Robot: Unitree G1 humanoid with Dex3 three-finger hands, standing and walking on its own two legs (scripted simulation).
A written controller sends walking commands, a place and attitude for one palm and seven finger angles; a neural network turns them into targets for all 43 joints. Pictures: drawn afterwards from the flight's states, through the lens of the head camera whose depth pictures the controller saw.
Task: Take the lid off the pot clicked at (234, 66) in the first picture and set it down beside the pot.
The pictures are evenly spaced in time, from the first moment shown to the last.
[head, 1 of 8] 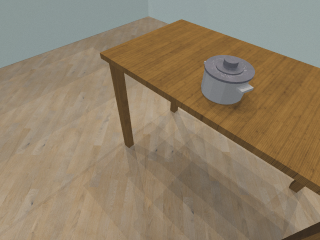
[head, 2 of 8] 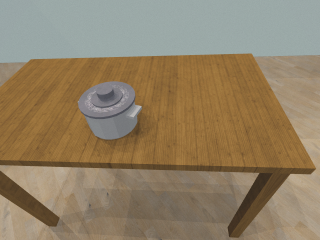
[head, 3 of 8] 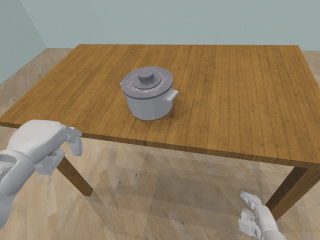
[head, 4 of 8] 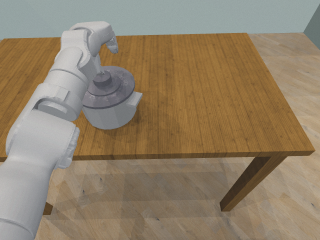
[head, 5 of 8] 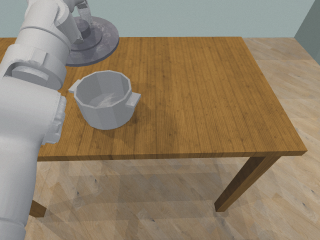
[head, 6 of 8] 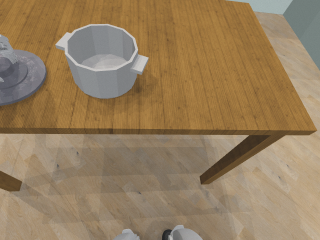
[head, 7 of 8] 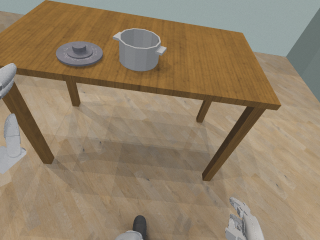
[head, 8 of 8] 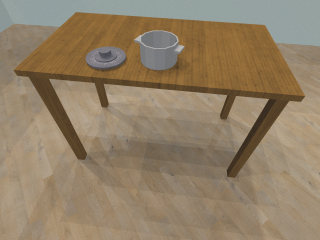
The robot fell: no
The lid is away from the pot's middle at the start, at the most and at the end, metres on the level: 0.00 0.25 0.23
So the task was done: yes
